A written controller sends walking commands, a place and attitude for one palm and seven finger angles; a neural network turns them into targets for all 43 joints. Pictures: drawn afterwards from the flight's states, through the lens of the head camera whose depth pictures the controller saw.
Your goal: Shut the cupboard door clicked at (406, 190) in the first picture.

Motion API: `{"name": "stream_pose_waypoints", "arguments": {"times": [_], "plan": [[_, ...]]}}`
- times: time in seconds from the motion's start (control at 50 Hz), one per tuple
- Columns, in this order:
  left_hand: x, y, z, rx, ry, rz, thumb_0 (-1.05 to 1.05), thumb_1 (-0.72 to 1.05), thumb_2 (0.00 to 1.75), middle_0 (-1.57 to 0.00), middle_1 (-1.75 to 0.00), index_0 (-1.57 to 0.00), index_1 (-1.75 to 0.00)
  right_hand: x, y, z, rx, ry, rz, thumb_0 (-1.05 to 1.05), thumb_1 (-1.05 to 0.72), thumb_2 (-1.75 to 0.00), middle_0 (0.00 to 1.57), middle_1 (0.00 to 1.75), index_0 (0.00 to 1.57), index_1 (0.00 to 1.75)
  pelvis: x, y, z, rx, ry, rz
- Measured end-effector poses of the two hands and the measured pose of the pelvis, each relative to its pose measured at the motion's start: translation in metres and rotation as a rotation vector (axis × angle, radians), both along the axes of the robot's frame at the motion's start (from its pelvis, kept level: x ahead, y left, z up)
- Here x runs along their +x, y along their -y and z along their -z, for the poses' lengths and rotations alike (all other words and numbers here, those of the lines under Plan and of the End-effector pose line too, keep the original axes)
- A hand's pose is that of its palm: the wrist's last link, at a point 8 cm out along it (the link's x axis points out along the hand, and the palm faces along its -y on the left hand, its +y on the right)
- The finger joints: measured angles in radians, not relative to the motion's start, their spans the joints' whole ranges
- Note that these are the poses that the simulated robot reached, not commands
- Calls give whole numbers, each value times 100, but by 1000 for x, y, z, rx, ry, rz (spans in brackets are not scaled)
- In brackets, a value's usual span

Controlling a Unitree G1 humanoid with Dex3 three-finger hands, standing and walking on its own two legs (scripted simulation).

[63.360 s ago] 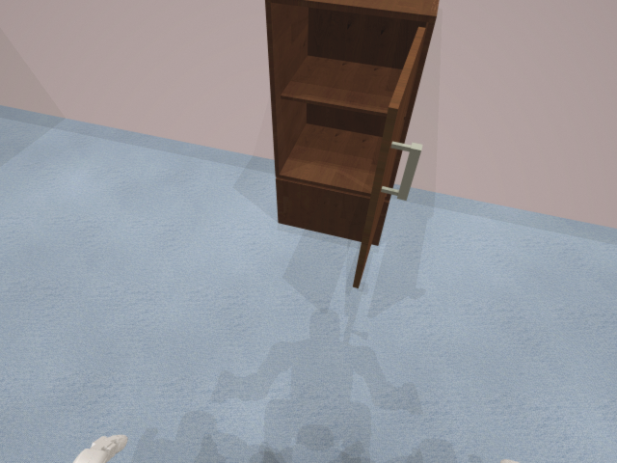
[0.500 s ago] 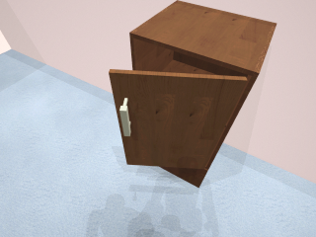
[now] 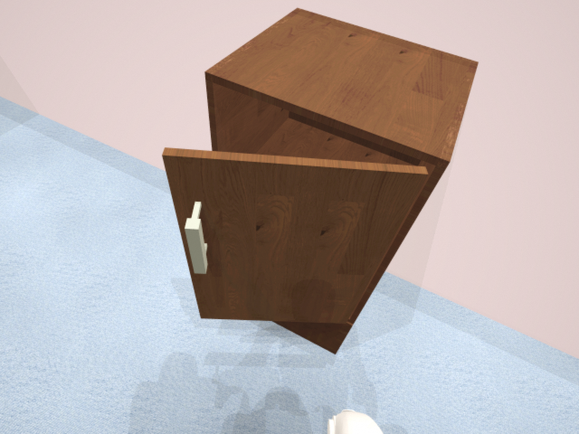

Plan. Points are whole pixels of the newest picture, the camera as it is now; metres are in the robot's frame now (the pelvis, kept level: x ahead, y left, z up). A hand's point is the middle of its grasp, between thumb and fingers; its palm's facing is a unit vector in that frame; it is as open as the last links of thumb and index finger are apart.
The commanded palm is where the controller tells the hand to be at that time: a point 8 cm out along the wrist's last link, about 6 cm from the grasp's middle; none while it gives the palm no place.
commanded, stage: come to a stop and stand still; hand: left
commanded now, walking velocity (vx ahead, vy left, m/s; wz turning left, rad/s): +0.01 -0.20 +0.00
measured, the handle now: (199, 238) +0.44 +0.19 -0.06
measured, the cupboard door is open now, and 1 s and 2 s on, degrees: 27 27 27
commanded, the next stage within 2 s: look again from close up in 1.46 s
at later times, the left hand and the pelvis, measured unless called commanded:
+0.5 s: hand out of the picture +0.05 +0.11 -0.16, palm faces +0.08 -0.96 -0.25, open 7.3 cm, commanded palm none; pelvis -0.01 -0.08 +0.00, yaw +2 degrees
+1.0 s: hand out of the picture -0.04 +0.11 -0.18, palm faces +0.05 -0.98 -0.19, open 7.4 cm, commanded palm none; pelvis -0.03 -0.06 -0.01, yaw +1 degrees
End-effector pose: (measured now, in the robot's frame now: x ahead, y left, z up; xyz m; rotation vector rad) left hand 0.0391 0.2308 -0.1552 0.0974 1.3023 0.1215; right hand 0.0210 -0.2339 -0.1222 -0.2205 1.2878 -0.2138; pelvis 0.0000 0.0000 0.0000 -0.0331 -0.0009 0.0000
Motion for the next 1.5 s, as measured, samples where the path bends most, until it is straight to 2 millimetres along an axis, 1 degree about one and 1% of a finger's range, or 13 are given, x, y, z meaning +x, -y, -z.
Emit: {"name": "stream_pose_waypoints", "arguments": {"times": [0.1,0.2,0.32,0.46,0.62,0.66,0.72,0.84,0.96,1.02,1.12,1.32,1.5], "plan": [[32,25,-8,24,31,49,0,91,90,-20,-29,-19,-30,-31,22,9,38,-83,53,0,-92,-90,20,30,20,30,2,25,1,12,-12,1],[52,60,-9,75,105,75,0,91,90,-20,-29,-19,-30,-54,50,38,102,-162,89,0,-91,-90,20,30,20,30,8,58,16,54,-8,4],[48,80,-29,114,138,54,-1,93,90,-20,-29,-20,-30,-44,64,41,148,-168,78,1,-91,-90,20,30,20,30,7,76,7,69,10,-12],[17,77,-29,121,121,-2,-1,91,90,-21,-30,-20,-30,-10,71,33,145,-80,8,1,-91,-90,20,30,20,30,-7,82,3,78,10,-27],[-52,50,-3,91,12,-87,0,90,90,-21,-30,-20,-30,24,63,19,67,54,-81,0,-91,-90,20,30,20,30,-26,63,12,51,8,-35],[-68,43,5,76,-27,-101,0,90,90,-21,-29,-20,-30,21,56,17,49,73,-86,0,-91,-90,20,30,20,30,-29,56,15,47,17,-40],[-85,41,4,57,-71,-103,0,90,90,-20,-29,-20,-30,9,43,12,51,62,-91,0,-91,-90,20,30,20,30,-30,50,9,41,23,-43],[-97,51,-2,19,-99,-99,0,91,90,-20,-29,-19,-30,-21,32,13,68,-18,-72,1,-94,-90,20,30,20,30,-29,46,2,41,12,-52],[-85,71,-4,19,-111,-58,1,91,90,-20,-29,-19,-30,-52,29,27,117,-103,-21,1,-92,-90,20,30,20,30,-26,55,5,57,0,-42],[-81,78,-2,49,-107,-22,1,92,90,-20,-29,-19,-30,-59,33,39,149,-136,2,1,-92,-90,20,30,20,30,-27,60,12,35,-5,-18],[-70,82,-3,59,-101,9,1,92,90,-20,-29,-20,-30,-56,32,45,173,-113,26,1,-92,-90,20,30,20,30,-18,62,14,15,0,-26],[-36,70,-12,104,-18,-3,1,92,90,-20,-29,-20,-30,-44,27,47,184,-103,4,2,-93,-90,20,30,20,30,-5,65,11,42,22,-21],[-37,74,-12,96,-29,-4,1,92,90,-20,-29,-20,-30,-38,39,42,161,-105,-4,1,-92,-90,20,30,20,30,-5,70,8,50,25,-19]]}}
